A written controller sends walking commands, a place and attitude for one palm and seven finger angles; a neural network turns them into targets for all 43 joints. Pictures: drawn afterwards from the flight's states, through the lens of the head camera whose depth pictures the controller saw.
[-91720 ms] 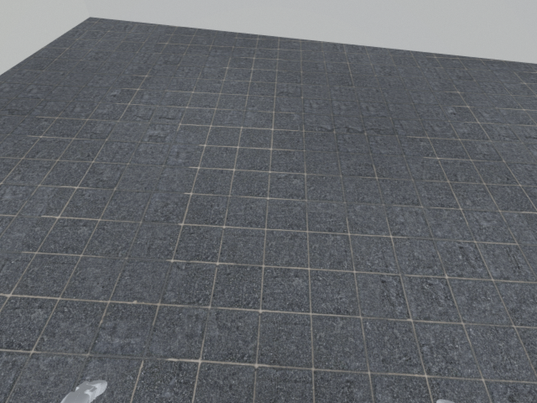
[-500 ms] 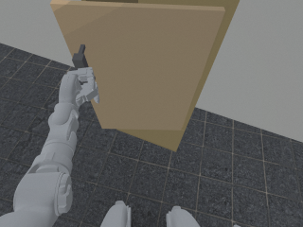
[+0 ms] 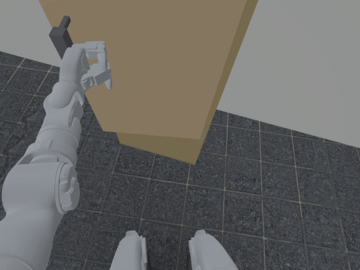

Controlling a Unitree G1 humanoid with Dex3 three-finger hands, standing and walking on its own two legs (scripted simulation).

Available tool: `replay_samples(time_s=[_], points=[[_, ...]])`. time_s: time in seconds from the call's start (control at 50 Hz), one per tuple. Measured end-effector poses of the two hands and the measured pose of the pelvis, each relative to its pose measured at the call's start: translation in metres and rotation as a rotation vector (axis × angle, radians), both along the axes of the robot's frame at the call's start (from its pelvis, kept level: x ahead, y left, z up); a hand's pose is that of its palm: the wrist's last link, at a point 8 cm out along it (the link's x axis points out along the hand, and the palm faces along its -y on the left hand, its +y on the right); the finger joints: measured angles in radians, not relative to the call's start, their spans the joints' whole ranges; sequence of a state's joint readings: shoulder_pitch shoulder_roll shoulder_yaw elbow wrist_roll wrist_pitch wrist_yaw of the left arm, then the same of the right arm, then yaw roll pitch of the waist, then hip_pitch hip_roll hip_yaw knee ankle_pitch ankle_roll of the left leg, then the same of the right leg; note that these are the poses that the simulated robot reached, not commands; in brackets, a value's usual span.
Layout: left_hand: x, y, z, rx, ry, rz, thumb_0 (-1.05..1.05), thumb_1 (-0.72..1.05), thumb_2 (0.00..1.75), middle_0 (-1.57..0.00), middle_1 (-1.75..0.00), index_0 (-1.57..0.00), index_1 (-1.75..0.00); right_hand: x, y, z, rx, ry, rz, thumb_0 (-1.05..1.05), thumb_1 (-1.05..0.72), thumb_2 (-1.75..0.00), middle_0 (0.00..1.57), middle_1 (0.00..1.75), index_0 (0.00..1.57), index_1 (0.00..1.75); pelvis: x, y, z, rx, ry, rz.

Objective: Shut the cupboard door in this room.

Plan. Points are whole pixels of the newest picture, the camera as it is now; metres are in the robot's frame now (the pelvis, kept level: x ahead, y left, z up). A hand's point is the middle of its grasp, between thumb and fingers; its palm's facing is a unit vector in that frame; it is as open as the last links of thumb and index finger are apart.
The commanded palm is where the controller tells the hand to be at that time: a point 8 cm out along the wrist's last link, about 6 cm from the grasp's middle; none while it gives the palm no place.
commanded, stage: push the door shut along its arc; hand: left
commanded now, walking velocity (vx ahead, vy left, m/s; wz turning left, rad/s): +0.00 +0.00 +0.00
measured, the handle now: (73, 52) +0.59 +0.19 +0.09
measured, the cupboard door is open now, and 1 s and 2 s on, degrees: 12 0 0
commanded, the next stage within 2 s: pull the fist back off the door in 0.82 s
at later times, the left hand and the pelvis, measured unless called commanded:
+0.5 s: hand (118, 54) +0.57 +0.09 +0.10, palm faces -0.28 -0.96 -0.04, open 3.2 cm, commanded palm +0.58 +0.12 +0.09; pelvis +0.01 -0.01 -0.01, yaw -1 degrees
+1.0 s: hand (128, 41) +0.60 +0.07 +0.10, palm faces -0.25 -0.97 +0.02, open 3.3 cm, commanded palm +0.61 +0.07 +0.09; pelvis +0.00 +0.00 -0.03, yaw -2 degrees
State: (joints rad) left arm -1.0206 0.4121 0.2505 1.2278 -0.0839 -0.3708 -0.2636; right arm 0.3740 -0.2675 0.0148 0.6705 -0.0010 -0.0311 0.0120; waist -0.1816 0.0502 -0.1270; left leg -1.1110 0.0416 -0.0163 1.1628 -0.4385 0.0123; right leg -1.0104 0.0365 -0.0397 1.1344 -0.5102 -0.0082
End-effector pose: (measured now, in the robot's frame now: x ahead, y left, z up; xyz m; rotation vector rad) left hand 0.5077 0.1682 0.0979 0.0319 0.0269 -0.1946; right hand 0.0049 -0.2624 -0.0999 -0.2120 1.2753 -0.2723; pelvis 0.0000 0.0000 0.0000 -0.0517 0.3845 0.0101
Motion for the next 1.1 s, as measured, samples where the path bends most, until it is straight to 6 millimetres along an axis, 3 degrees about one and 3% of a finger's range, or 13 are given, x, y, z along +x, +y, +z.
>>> replay_samples(time_s=[0.3, 0.66, 0.94, 1.1], points=[[0.041, -0.017, 0.002, 0.015, 0.019, -0.059, 0.01, 0.9, 0.9, -1.29, -1.5, -1.3, -1.5, -0.028, -0.002, -0.008, 0.013, 0.085, -0.06, 0.01, -0.9, -0.9, 0.21, 0.3, 0.21, 0.3, 0.005, -0.007, -0.01, 0.0, 0.057, -0.02], [0.071, -0.026, 0.004, 0.01, 0.037, -0.123, 0.03, 0.94, 0.96, -1.29, -1.5, -1.3, -1.5, -0.03, -0.01, -0.008, -0.045, 0.107, -0.049, 0.01, -0.9, -0.9, 0.21, 0.3, 0.21, 0.3, 0.004, -0.009, -0.021, -0.021, 0.104, -0.008], [0.093, -0.043, 0.006, 0.026, 0.024, -0.176, 0.04, 0.99, 0.98, -1.29, -1.5, -1.3, -1.5, -0.056, 0.008, -0.015, -0.045, 0.175, -0.074, 0.0, -0.9, -0.9, 0.21, 0.3, 0.21, 0.3, 0.001, -0.001, -0.033, -0.035, 0.151, -0.01], [0.077, -0.046, -0.007, -0.127, 0.071, 0.27, 0.02, 0.85, 0.95, -1.29, -1.5, -1.29, -1.5, -0.062, 0.03, -0.015, 0.063, 0.191, -0.015, 0.01, -0.9, -0.9, 0.2, 0.3, 0.2, 0.3, 0.001, 0.0, -0.029, -0.03, 0.15, -0.007]])
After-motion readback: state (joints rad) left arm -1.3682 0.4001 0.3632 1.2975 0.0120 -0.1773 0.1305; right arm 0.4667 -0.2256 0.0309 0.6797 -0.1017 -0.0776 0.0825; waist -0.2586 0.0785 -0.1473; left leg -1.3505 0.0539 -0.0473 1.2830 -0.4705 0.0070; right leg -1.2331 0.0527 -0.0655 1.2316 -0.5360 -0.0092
